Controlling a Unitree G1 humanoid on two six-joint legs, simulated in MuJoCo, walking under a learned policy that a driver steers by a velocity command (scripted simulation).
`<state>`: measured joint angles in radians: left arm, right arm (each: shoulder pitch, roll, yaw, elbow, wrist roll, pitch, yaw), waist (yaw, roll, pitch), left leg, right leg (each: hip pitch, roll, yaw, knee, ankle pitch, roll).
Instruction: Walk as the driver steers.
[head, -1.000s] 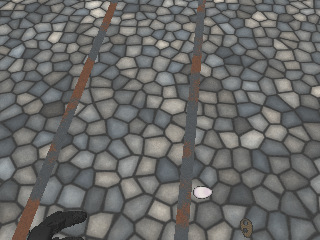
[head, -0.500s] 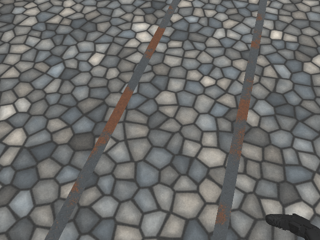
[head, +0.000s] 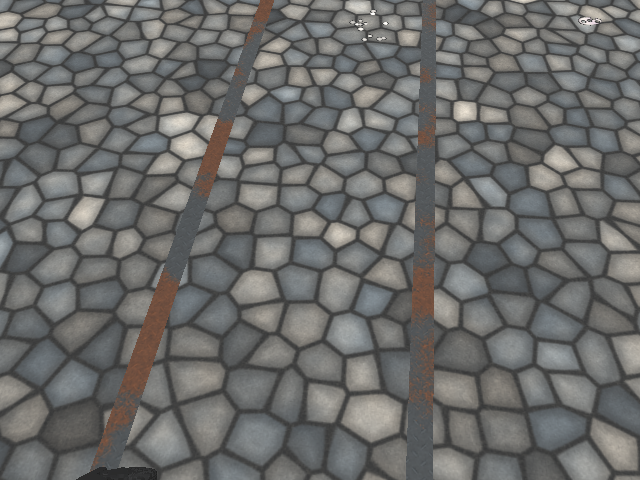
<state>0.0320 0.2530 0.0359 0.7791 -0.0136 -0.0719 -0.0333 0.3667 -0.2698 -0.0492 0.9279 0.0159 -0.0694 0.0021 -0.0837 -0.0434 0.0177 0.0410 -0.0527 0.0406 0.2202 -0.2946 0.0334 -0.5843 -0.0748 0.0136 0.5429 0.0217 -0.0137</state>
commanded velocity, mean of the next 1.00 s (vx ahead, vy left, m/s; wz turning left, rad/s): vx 0.49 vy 0.00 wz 0.00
